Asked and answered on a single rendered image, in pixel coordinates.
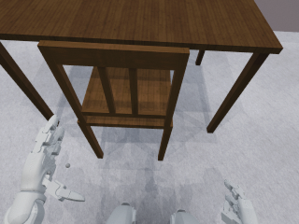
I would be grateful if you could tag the robot left hand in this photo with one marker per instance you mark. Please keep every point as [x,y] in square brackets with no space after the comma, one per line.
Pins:
[41,160]

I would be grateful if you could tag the robot right shin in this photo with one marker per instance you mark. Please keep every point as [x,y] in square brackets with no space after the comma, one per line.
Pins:
[181,210]

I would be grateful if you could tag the robot right hand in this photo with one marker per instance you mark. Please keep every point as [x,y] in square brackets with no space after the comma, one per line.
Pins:
[243,209]

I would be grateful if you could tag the robot right thigh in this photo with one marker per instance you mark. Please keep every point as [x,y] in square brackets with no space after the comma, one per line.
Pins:
[183,218]

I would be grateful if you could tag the chair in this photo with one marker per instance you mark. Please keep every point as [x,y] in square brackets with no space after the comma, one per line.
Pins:
[130,85]

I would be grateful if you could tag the robot left forearm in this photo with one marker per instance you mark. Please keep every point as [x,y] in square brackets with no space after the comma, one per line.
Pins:
[27,208]

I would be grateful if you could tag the table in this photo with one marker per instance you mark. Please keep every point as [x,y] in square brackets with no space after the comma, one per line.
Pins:
[214,25]

